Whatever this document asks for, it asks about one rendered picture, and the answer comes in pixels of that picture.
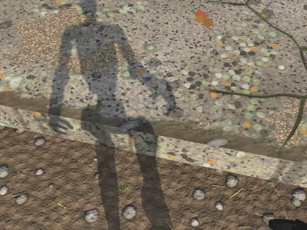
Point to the robot right hand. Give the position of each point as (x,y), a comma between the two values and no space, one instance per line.
(287,224)

